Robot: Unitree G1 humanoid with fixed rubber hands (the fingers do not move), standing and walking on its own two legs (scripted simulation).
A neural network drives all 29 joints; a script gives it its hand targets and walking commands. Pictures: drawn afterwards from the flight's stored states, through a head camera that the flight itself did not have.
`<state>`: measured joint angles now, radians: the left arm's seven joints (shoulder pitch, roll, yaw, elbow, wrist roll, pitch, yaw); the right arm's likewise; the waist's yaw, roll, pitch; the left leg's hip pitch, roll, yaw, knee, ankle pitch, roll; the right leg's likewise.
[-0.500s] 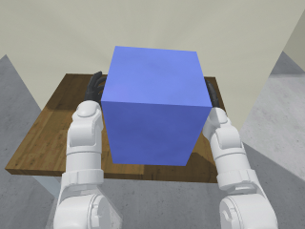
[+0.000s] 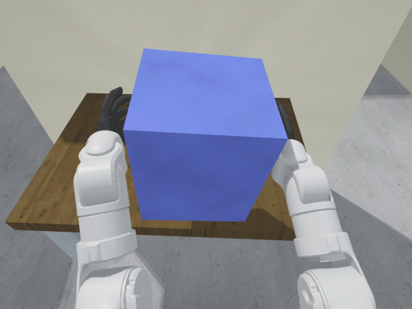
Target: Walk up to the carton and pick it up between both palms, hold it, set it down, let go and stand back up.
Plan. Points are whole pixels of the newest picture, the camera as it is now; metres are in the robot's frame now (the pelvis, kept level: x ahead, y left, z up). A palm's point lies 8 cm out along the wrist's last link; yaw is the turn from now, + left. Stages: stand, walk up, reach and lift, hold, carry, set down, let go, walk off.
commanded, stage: reach and lift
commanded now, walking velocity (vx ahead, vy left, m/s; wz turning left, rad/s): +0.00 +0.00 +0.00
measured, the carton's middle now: (199, 143) +0.38 +0.00 +0.14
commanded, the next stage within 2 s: hold in 0.98 s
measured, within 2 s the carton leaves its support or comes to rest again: neither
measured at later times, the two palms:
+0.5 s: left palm (109, 138) +0.35 +0.14 +0.19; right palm (279, 142) +0.36 -0.15 +0.15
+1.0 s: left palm (110, 140) +0.35 +0.14 +0.18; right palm (281, 143) +0.36 -0.16 +0.15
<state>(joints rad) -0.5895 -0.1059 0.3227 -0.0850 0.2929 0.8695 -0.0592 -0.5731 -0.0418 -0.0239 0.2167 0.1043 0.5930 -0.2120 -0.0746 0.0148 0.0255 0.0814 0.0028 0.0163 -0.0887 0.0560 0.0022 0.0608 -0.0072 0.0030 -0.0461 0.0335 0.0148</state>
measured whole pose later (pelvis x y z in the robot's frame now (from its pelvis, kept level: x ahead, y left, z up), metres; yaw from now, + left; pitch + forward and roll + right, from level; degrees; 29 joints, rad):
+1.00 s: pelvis +0.01 +0.00 +0.00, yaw +0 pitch -5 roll +0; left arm -0.51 -0.12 0.31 -0.23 0.30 0.92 -0.07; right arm -0.53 -0.05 0.03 0.14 0.15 0.59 -0.23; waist -0.08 0.01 0.09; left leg 0.14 0.01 0.02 -0.09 0.04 -0.01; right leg 0.14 0.00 0.00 -0.09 0.04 0.01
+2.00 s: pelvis +0.01 +0.00 +0.00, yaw +0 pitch -6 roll +0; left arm -0.50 -0.12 0.30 -0.26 0.30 0.95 -0.07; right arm -0.52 -0.06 0.03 0.11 0.15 0.59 -0.24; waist -0.09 0.02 0.10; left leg 0.16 0.01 0.02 -0.09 0.03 -0.01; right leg 0.16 0.00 0.00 -0.09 0.03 0.01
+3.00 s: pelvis +0.01 +0.00 +0.00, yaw +0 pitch -6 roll +0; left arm -0.49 -0.12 0.29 -0.27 0.30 0.96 -0.07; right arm -0.51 -0.06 0.04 0.10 0.16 0.60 -0.24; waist -0.09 0.02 0.11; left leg 0.16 0.01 0.02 -0.09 0.03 -0.01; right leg 0.16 0.00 0.00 -0.09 0.03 0.01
